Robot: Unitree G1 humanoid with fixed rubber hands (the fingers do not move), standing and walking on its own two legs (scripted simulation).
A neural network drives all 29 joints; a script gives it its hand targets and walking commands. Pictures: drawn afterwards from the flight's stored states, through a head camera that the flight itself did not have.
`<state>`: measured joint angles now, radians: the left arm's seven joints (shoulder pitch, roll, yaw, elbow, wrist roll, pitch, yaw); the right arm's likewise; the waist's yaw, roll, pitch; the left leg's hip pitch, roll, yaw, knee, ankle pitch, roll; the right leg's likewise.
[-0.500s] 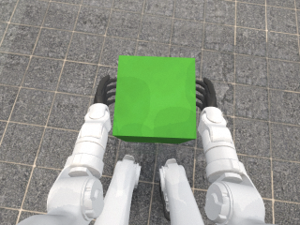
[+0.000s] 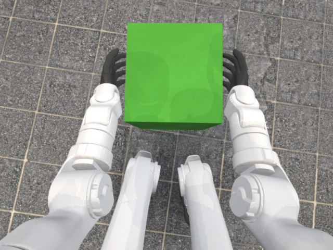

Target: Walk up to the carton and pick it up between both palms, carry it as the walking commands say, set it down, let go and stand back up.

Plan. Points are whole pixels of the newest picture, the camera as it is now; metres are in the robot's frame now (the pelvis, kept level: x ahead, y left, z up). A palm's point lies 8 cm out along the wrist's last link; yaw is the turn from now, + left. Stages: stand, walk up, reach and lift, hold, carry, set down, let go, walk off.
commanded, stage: set down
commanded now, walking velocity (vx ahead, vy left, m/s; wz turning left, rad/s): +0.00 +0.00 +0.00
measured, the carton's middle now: (172, 87) +0.49 +0.01 -0.17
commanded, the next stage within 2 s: none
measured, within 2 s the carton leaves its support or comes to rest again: neither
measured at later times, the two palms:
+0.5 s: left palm (119, 83) +0.50 +0.15 -0.19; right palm (226, 87) +0.50 -0.14 -0.18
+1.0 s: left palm (125, 81) +0.52 +0.15 -0.25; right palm (221, 88) +0.52 -0.14 -0.24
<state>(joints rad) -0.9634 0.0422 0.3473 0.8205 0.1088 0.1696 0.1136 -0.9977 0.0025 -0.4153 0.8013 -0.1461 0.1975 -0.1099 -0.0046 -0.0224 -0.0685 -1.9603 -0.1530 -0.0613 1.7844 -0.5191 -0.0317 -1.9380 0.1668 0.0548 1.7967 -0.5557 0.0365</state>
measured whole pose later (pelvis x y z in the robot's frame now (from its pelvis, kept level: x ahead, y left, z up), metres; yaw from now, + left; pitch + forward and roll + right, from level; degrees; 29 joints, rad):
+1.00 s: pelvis -0.01 +0.01 -0.10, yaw -1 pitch +39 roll -1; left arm -1.30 0.20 0.24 0.95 -0.03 0.18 0.14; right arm -1.29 -0.14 -0.32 0.90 0.01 0.19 -0.17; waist -0.01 0.00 0.20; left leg -2.24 -0.16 -0.02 2.12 -0.55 -0.03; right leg -2.22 0.19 0.03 2.13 -0.59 0.07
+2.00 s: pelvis -0.01 +0.00 -0.12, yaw -1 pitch +34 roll -1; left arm -1.41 0.24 0.21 1.12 -0.04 0.13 0.13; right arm -1.36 -0.17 -0.29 1.03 0.03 0.14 -0.17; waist 0.00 -0.01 0.30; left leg -2.24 -0.11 0.00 2.19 -0.56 -0.01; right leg -2.22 0.15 0.00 2.20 -0.59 0.04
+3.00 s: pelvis -0.01 +0.01 -0.12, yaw -2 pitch +38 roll -1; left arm -1.30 0.33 0.10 1.10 -0.17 0.02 0.09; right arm -1.26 -0.25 -0.16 1.05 0.14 0.02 -0.12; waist 0.01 -0.02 0.25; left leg -2.29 -0.06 0.02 2.19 -0.56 0.02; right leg -2.27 0.10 -0.03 2.18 -0.58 0.02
